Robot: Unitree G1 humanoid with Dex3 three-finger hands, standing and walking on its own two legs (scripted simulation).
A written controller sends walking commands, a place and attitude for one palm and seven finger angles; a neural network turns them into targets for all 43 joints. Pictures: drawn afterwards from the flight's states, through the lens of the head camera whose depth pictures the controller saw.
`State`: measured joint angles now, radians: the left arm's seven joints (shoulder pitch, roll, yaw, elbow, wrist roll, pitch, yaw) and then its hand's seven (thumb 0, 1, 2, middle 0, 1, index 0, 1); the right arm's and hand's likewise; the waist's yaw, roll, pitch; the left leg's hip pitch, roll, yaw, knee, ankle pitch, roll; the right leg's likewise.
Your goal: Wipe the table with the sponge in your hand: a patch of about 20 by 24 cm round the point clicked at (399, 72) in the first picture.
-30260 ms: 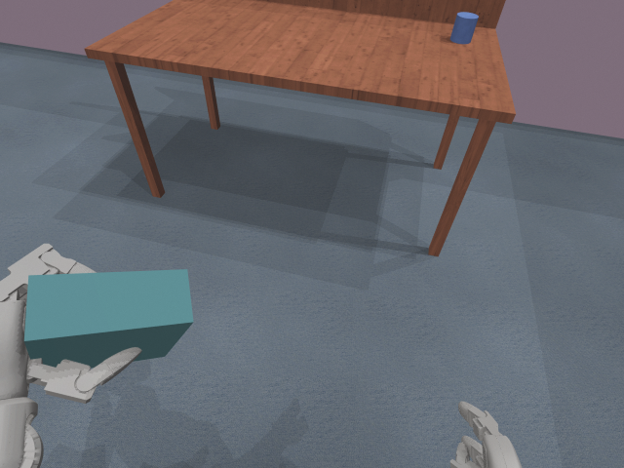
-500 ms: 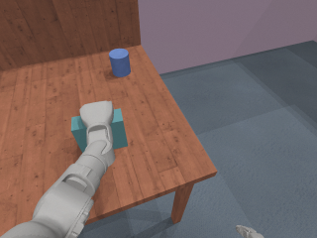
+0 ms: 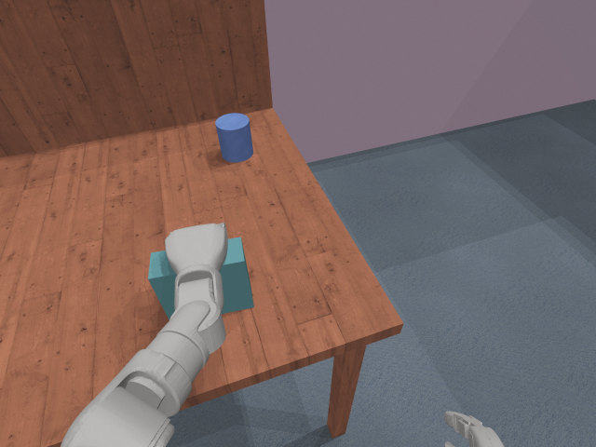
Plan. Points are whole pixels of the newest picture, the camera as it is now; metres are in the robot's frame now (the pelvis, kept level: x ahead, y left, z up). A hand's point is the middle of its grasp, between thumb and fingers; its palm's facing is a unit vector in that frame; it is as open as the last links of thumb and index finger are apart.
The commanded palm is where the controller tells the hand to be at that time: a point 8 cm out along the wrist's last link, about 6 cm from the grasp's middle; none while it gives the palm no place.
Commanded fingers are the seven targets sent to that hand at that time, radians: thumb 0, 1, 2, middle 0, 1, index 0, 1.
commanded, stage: wipe back along the third lane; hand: left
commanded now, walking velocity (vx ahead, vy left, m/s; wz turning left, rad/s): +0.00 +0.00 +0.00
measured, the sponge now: (207, 289) +0.37 +0.18 -0.02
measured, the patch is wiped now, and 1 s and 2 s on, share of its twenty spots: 1.00 1.00 1.00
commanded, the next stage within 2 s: slide back across to the middle lane in 0.52 s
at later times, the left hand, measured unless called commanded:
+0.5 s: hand (212, 293) +0.33 +0.16 +0.03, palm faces -0.01 -0.02 -1.00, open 9.7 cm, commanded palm +0.29 +0.14 +0.05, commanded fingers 0.00 0.10 1.30 -1.20 -1.60 -1.20 -1.60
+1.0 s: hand (197, 300) +0.31 +0.18 +0.03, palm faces +0.00 -0.08 -1.00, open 9.7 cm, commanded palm +0.27 +0.18 +0.07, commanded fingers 0.00 0.10 1.30 -1.20 -1.60 -1.20 -1.60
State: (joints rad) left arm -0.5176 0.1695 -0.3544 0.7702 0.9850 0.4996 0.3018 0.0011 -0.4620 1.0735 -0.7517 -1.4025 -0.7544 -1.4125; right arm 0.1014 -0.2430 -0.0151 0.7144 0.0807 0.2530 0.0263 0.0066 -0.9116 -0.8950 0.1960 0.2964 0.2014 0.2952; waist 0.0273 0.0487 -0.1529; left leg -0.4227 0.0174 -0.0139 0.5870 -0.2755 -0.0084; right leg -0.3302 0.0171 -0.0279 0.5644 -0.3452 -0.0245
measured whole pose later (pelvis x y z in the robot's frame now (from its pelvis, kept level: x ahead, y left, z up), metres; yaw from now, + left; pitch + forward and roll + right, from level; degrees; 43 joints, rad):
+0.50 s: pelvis -0.01 -0.01 +0.00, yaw +0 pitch +4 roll +0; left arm -0.38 0.14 -0.42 0.61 0.99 0.54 0.30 0.01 -0.46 1.07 -0.75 -1.41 -0.75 -1.42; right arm 0.06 -0.24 -0.01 0.70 0.09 0.26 0.05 0.01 -0.91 -0.90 0.20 0.30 0.20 0.30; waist 0.06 0.06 -0.14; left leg -0.38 0.02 -0.01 0.59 -0.27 -0.02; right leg -0.30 0.02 -0.03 0.59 -0.35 -0.03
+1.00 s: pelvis -0.01 -0.01 +0.00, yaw -1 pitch +2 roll +1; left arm -0.21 0.22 -0.32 0.40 0.99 0.51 0.25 0.01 -0.46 1.07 -0.75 -1.41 -0.75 -1.42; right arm 0.08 -0.26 0.00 0.69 0.09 0.23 0.02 0.01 -0.91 -0.90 0.20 0.30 0.20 0.30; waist 0.04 0.07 -0.12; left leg -0.32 0.03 0.01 0.55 -0.26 -0.02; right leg -0.25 0.03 -0.01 0.57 -0.35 -0.04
